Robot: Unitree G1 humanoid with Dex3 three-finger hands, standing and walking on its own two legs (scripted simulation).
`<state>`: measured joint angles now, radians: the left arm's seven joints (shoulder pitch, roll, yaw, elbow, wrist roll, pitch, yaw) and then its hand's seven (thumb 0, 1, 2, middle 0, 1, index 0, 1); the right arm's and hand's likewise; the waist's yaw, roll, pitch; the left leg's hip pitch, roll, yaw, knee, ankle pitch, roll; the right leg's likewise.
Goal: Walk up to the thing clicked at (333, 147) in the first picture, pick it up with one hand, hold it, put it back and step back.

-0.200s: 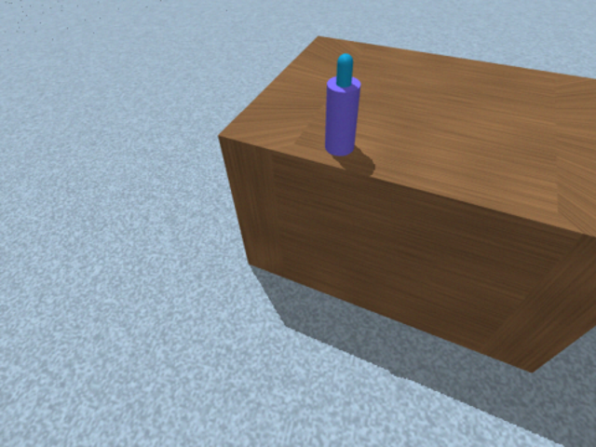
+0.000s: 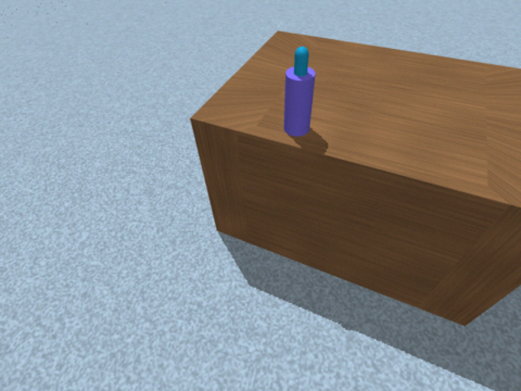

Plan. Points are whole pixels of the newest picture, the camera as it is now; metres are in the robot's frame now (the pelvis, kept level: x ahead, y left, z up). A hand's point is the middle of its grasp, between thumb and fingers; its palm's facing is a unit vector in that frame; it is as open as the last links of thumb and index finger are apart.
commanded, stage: stand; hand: left
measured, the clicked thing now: (299, 92) +0.85 -0.08 -0.01
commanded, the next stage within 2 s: walk up in 0.92 s
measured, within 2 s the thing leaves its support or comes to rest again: neither
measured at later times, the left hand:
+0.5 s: hand out of the picture +0.08 +0.25 -0.16, palm faces -0.02 -0.94 -0.34, open 7.4 cm
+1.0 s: hand out of the picture +0.08 +0.26 -0.16, palm faces -0.05 -0.94 -0.34, open 7.4 cm
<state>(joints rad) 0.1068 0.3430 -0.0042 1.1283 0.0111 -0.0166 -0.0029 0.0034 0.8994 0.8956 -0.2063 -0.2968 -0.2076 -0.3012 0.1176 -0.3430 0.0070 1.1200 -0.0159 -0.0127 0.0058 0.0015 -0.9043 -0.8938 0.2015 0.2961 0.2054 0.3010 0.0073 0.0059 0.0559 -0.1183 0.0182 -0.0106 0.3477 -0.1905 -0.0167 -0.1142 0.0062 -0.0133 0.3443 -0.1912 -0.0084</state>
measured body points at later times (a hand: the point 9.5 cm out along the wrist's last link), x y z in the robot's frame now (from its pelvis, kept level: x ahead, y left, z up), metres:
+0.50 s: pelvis +0.01 +0.00 +0.00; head +0.02 +0.00 +0.45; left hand +0.08 +0.30 -0.13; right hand +0.08 -0.29 -0.13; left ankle +0.00 +0.13 -0.75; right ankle +0.00 -0.11 -0.75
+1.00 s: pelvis +0.01 +0.00 +0.00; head +0.02 +0.00 +0.45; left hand +0.08 +0.31 -0.13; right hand +0.09 -0.30 -0.13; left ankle +0.00 +0.13 -0.75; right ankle +0.00 -0.11 -0.74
